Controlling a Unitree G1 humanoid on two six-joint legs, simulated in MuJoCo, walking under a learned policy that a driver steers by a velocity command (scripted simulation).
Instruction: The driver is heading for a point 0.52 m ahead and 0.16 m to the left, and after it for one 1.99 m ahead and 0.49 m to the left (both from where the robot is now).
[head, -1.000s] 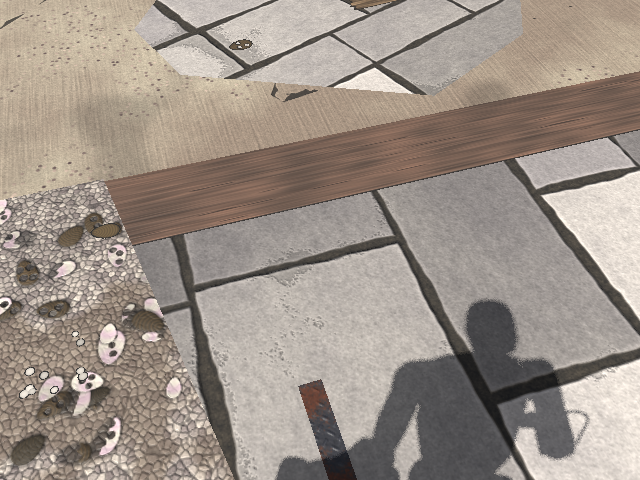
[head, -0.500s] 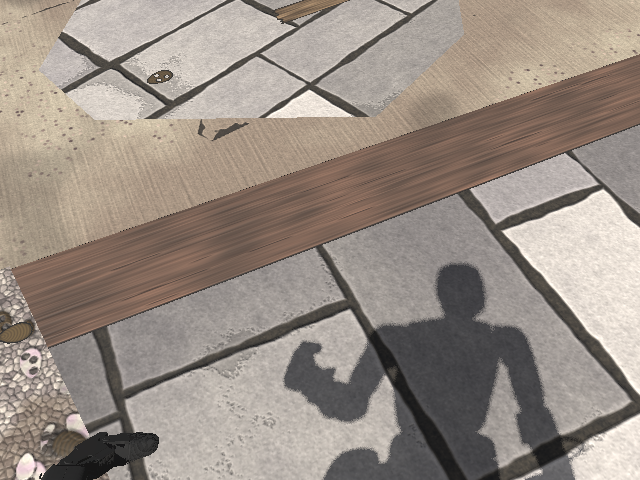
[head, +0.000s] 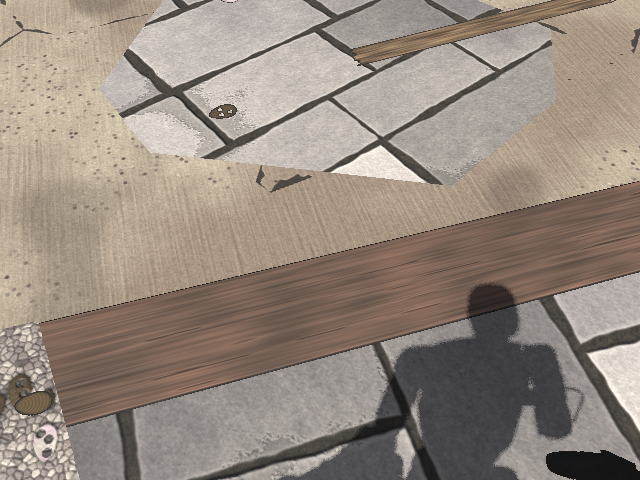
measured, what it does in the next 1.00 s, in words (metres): walks ahead, turning left: right foot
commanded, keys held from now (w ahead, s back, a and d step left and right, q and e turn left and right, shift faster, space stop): w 0.26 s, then w+q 0.74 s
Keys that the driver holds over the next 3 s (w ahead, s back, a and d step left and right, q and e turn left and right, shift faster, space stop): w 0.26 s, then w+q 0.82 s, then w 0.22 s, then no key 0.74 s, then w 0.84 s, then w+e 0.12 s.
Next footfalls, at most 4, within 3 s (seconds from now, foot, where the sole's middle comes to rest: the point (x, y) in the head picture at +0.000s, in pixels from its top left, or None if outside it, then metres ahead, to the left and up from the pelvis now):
0.48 right None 0.43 -0.14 -0.76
1.04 left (259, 378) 0.66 0.20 -0.76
1.44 right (308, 278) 0.94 0.11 -0.76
1.72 left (215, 311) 0.83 0.33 -0.76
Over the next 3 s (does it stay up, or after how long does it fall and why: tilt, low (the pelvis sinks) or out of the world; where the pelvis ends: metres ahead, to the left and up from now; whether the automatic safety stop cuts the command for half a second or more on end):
stays up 1.22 0.38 -0.11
